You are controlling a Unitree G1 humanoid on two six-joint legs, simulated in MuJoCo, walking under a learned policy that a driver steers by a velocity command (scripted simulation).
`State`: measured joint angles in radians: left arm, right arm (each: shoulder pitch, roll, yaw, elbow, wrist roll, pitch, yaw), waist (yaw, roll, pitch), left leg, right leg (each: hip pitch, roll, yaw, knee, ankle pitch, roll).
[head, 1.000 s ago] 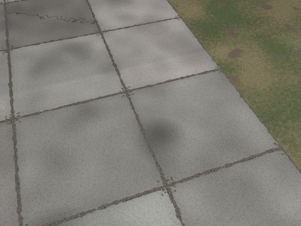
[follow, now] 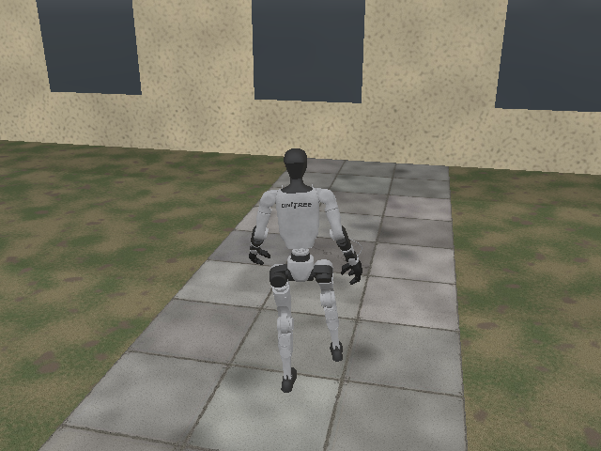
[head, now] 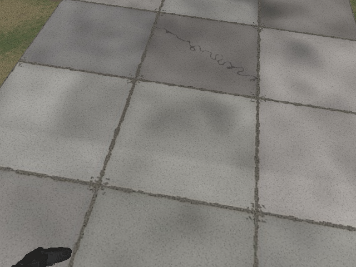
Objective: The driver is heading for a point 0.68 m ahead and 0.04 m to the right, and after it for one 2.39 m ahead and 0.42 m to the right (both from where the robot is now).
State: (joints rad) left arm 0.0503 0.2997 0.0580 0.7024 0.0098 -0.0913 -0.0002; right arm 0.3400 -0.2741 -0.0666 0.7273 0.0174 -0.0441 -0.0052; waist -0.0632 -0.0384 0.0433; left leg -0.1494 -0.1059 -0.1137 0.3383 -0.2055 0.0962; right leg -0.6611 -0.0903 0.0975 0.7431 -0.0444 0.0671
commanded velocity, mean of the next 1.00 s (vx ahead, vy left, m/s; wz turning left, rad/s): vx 0.48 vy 0.00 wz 0.13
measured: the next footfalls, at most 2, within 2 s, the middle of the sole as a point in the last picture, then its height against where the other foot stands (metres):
right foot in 0.18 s outside the picture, level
left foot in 0.66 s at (120, 257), level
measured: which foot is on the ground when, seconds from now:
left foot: down 0.00-0.20, up 0.22-0.64, down 0.66-1.00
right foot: up 0.00-0.16, down 0.18-0.68, up 0.70-1.00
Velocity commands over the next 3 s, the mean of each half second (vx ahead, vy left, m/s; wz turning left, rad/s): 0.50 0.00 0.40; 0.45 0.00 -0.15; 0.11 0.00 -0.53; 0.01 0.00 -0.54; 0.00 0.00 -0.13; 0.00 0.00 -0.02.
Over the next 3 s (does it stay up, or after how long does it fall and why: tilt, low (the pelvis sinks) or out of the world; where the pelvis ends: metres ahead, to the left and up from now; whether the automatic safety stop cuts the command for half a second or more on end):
stays up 0.67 0.09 -0.01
